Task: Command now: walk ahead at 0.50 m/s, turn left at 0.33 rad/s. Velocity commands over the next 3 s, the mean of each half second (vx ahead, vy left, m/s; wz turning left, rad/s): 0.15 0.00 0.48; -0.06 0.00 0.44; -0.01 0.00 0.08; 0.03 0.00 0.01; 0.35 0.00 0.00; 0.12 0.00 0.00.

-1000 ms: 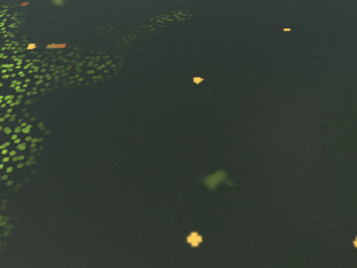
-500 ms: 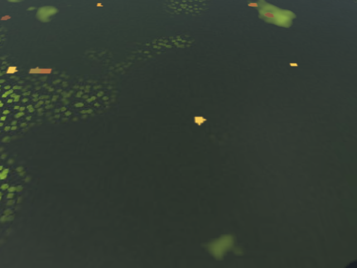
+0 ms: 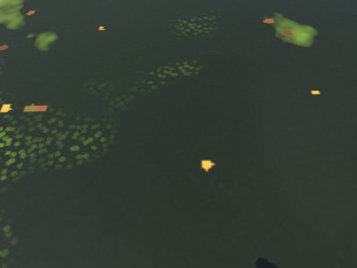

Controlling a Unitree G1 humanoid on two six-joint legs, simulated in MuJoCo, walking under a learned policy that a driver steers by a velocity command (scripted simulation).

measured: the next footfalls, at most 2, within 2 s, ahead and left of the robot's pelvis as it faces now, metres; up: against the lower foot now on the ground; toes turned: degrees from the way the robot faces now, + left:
left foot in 0.34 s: +0.31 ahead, +0.13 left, +0.00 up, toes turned +12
right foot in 0.82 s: +0.24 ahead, -0.13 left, +0.00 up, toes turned +30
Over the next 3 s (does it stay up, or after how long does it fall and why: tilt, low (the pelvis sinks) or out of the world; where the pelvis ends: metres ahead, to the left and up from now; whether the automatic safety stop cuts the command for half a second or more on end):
stays up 0.42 0.14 0.00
